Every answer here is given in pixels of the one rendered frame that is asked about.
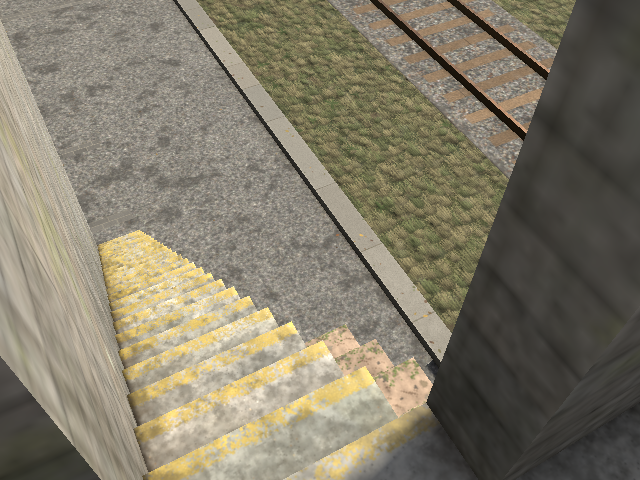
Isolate stairs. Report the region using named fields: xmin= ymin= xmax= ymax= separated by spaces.
xmin=97 ymin=230 xmax=398 ymax=480

